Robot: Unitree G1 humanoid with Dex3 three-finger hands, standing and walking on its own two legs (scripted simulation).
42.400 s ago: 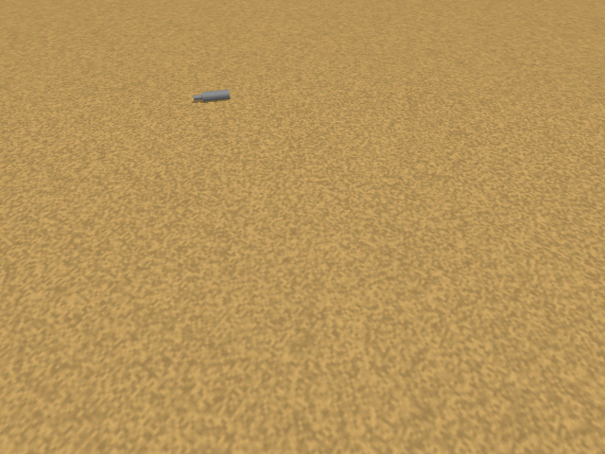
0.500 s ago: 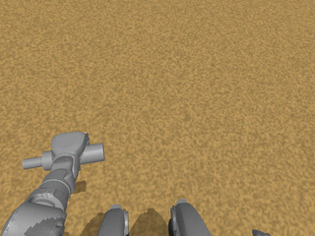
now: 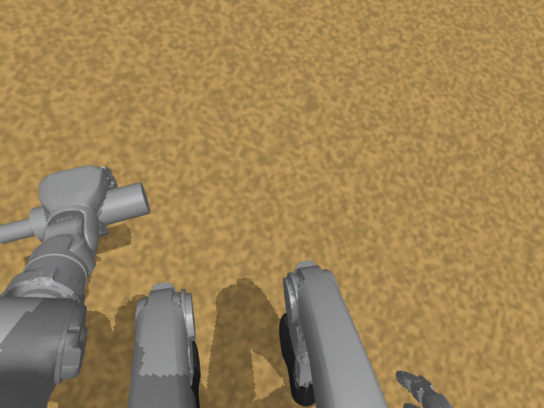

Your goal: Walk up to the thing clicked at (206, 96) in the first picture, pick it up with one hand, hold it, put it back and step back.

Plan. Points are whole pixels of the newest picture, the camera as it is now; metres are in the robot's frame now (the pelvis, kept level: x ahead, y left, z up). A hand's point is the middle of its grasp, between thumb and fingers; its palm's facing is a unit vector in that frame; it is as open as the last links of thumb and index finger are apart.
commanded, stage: crouch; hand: left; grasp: from above
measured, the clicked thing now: (76, 215) +0.44 +0.26 -0.20
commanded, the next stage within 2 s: lower in 0.84 s
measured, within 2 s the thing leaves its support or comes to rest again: neither
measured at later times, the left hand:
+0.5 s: hand (104, 208) +0.46 +0.23 -0.26, palm faces -0.46 -0.10 -0.88, open 8.5 cm
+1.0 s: hand (109, 206) +0.48 +0.24 -0.31, palm faces -0.44 -0.09 -0.90, open 8.4 cm
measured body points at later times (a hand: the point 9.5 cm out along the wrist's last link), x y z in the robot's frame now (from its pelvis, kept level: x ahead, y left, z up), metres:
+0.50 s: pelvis -0.01 +0.00 -0.08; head +0.24 +0.03 +0.29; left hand +0.48 +0.24 -0.21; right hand +0.02 -0.28 -0.20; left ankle +0.06 +0.13 -0.44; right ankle +0.08 -0.14 -0.44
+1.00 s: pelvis -0.01 +0.00 -0.13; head +0.25 +0.04 +0.23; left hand +0.50 +0.24 -0.26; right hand -0.01 -0.26 -0.24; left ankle +0.06 +0.13 -0.44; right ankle +0.08 -0.14 -0.44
